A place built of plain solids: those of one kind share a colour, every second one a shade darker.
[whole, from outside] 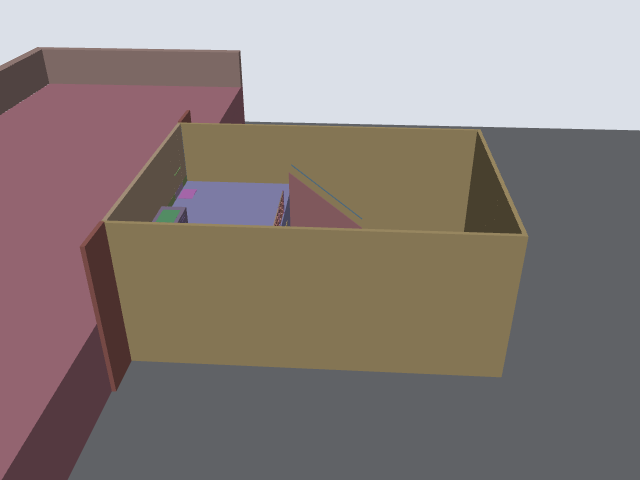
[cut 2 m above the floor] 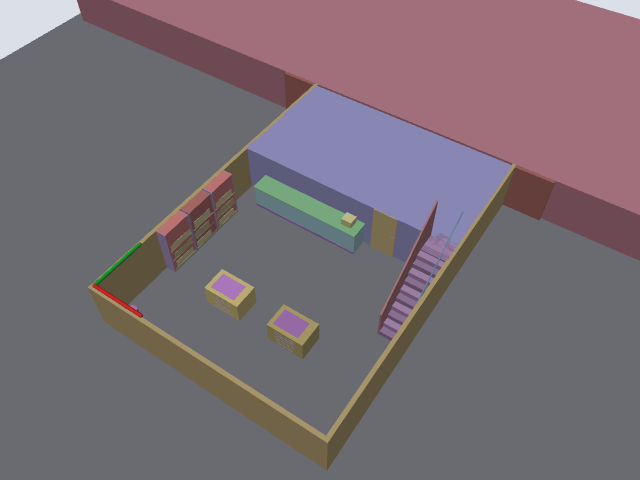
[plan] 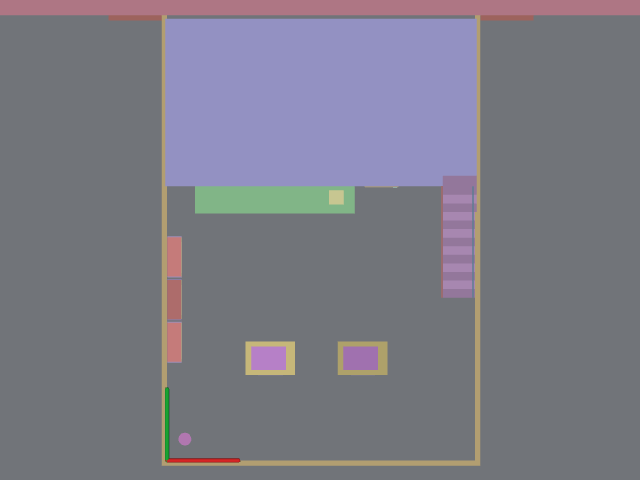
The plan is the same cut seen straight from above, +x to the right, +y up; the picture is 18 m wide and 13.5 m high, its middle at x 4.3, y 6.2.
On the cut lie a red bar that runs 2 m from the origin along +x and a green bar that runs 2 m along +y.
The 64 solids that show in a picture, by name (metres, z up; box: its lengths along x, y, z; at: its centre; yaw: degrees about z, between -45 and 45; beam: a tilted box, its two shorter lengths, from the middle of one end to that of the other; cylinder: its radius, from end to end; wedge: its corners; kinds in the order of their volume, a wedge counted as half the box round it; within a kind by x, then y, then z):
{
 "street_ground_1": {"box": [38.66, 12.65, 2.78], "at": [4.33, 18.84, 1.34]},
 "upper_1": {"box": [8.76, 4.71, 2.78], "at": [4.33, 10.06, 1.34]},
 "street_hedge_1": {"box": [38.66, 0.6, 2.2], "at": [4.33, 25.47, 3.83]},
 "street_hedge_2": {"box": [0.6, 12.65, 2.2], "at": [23.36, 18.84, 3.83]},
 "wall_1": {"box": [0.15, 12.67, 5.43], "at": [-0.07, 6.18, 2.67]},
 "wall_2": {"box": [3.9, 0.15, 5.43], "at": [1.8, -0.07, 2.67]},
 "wall_3": {"box": [1.5, 0.15, 5.43], "at": [4.2, -0.07, 2.67]},
 "wall_4": {"box": [4.16, 0.15, 5.43], "at": [6.73, -0.07, 2.67]},
 "wall_5": {"box": [0.15, 12.67, 5.43], "at": [8.73, 6.18, 2.67]},
 "stair_step_1": {"box": [0.96, 0.48, 0.24], "at": [8.23, 4.82, 0.07]},
 "stair_step_2": {"box": [0.96, 0.48, 0.44], "at": [8.23, 5.06, 0.17]},
 "stair_step_3": {"box": [0.96, 0.48, 0.64], "at": [8.23, 5.3, 0.27]},
 "stair_step_4": {"box": [0.96, 0.48, 0.83], "at": [8.23, 5.54, 0.36]},
 "stair_step_5": {"box": [0.96, 0.48, 1.02], "at": [8.23, 5.78, 0.46]},
 "stair_step_6": {"box": [0.96, 0.48, 1.22], "at": [8.23, 6.02, 0.56]},
 "stair_step_7": {"box": [0.96, 0.48, 1.42], "at": [8.23, 6.26, 0.66]},
 "stair_step_8": {"box": [0.96, 0.48, 1.61], "at": [8.23, 6.5, 0.76]},
 "stair_step_9": {"box": [0.96, 0.48, 1.8], "at": [8.23, 6.75, 0.85]},
 "stair_step_10": {"box": [0.96, 0.48, 2.0], "at": [8.23, 6.99, 0.95]},
 "stair_step_11": {"box": [0.96, 0.48, 2.19], "at": [8.23, 7.23, 1.05]},
 "stair_step_12": {"box": [0.96, 0.48, 2.39], "at": [8.23, 7.47, 1.15]},
 "stair_step_13": {"box": [0.96, 0.54, 2.58], "at": [8.23, 7.74, 1.24]},
 "window_wall_1": {"box": [6.76, 0.15, 2.65], "at": [3.38, 12.45, 4.05]},
 "window_wall_2": {"box": [1.2, 0.15, 2.65], "at": [7.36, 12.45, 4.05]},
 "window_wall_3": {"box": [0.7, 0.15, 2.65], "at": [8.31, 12.45, 4.05]},
 "counter_1": {"box": [4.46, 0.7, 1.05], "at": [3.03, 7.35, 0.47]},
 "shelves_body_1": {"box": [0.4, 1.16, 2.1], "at": [0.2, 3.33, 1.0]},
 "shelves_body_2": {"box": [0.4, 1.16, 2.1], "at": [0.2, 4.53, 1.0]},
 "shelves_body_3": {"box": [0.4, 1.16, 2.1], "at": [0.2, 5.72, 1.0]},
 "hull_return_1": {"box": [1.5, 0.15, 5.43], "at": [-0.9, 12.45, 2.71]},
 "hull_return_2": {"box": [1.5, 0.15, 5.43], "at": [9.56, 12.45, 2.71]},
 "chest_1": {"box": [1.4, 0.95, 0.91], "at": [2.9, 2.88, 0.41]},
 "chest_2": {"box": [1.4, 0.95, 0.91], "at": [5.5, 2.88, 0.41]},
 "upper_chest_1": {"box": [1.4, 0.95, 0.91], "at": [3.8, 11.73, 3.13]},
 "shelves_goods_1": {"box": [0.41, 0.86, 0.3], "at": [0.2, 3.35, 0.28]},
 "shelves_goods_2": {"box": [0.41, 1.0, 0.27], "at": [0.2, 3.35, 1.22]},
 "shelves_goods_3": {"box": [0.41, 0.9, 0.26], "at": [0.2, 3.38, 0.74]},
 "shelves_goods_4": {"box": [0.41, 0.78, 0.32], "at": [0.2, 4.39, 0.77]},
 "shelves_goods_5": {"box": [0.41, 0.79, 0.29], "at": [0.2, 4.4, 0.27]},
 "shelves_goods_6": {"box": [0.41, 0.84, 0.35], "at": [0.2, 4.5, 1.27]},
 "shelves_goods_7": {"box": [0.41, 0.87, 0.28], "at": [0.2, 5.68, 0.27]},
 "shelves_goods_8": {"box": [0.41, 0.89, 0.3], "at": [0.2, 5.7, 1.24]},
 "shelves_goods_9": {"box": [0.41, 0.97, 0.28], "at": [0.2, 5.71, 0.75]},
 "stair_guard_1": {"wedge": [[7.7, 4.58, -0.02], [7.7, 4.58, 1.14], [7.7, 7.72, -0.02], [7.7, 7.72, 3.69], [7.76, 4.58, -0.02], [7.76, 4.58, 1.14], [7.76, 7.72, -0.02], [7.76, 7.72, 3.69]]},
 "shelves_shelf_1": {"box": [0.41, 1.1, 0.18], "at": [0.21, 3.33, 0.04]},
 "shelves_shelf_2": {"box": [0.41, 1.1, 0.18], "at": [0.21, 4.53, 0.04]},
 "shelves_shelf_3": {"box": [0.41, 1.1, 0.18], "at": [0.21, 5.72, 0.04]},
 "stair_wall_rail_1": {"wedge": [[8.59, 4.58, 1.1], [8.59, 4.58, 1.15], [8.59, 7.71, 3.63], [8.59, 7.71, 3.69], [8.62, 4.58, 1.1], [8.62, 4.58, 1.15], [8.62, 7.71, 3.63], [8.62, 7.71, 3.69]]},
 "counter_top_1": {"box": [4.5, 0.78, 0.04], "at": [3.03, 7.33, 1.02]},
 "shelves_cheek_1": {"box": [0.41, 0.032, 2.1], "at": [0.21, 2.76, 1.0]},
 "shelves_cheek_2": {"box": [0.41, 0.032, 2.1], "at": [0.21, 3.89, 1.0]},
 "shelves_cheek_3": {"box": [0.41, 0.032, 2.1], "at": [0.21, 3.96, 1.0]},
 "shelves_cheek_4": {"box": [0.41, 0.032, 2.1], "at": [0.21, 5.09, 1.0]},
 "shelves_cheek_5": {"box": [0.41, 0.032, 2.1], "at": [0.21, 5.16, 1.0]},
 "back_stallriser_1": {"box": [6.76, 0.05, 0.3], "at": [3.38, 12.39, 2.88]},
 "service_door_1": {"box": [0.95, 0.03, 2.1], "at": [6.04, 7.7, 1.0]},
 "till_1": {"box": [0.42, 0.4, 0.28], "at": [4.76, 7.4, 1.18]},
 "plant_pot_1": {"cylinder": 0.18, "from": [0.5, 0.6, 0.0], "to": [0.5, 0.6, 0.38]},
 "door_mat_1": {"box": [0.9, 0.6, 0.07], "at": [7.36, 12.02, 2.71]},
 "street_door_kick_1": {"box": [1.2, 0.05, 0.3], "at": [7.36, 12.39, 2.88]},
 "counter_kick_1": {"box": [4.46, 0.012, 0.15], "at": [3.03, 6.99, 0.03]},
 "sheet_1": {"box": [0.98, 0.67, 0.006], "at": [2.86, 2.88, 0.86]},
 "sheet_2": {"box": [0.98, 0.67, 0.006], "at": [5.44, 2.88, 0.86]},
 "upper_sheet_1": {"box": [0.98, 0.67, 0.006], "at": [3.73, 11.73, 3.59]}
}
